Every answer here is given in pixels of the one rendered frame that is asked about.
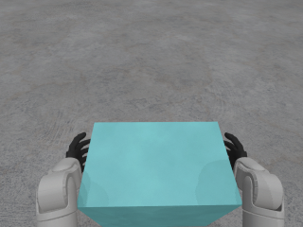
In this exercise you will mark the robot left hand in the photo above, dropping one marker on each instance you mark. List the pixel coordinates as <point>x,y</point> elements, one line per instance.
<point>76,149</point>

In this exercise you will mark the carton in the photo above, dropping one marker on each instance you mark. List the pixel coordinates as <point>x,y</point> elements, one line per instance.
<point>157,174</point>

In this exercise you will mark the robot left forearm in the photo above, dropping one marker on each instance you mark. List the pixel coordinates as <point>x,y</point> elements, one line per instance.
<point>56,195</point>

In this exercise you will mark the robot right hand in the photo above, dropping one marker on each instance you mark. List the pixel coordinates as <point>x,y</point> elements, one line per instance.
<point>236,149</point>

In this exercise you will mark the robot right forearm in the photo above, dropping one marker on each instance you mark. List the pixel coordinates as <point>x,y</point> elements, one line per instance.
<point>262,194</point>

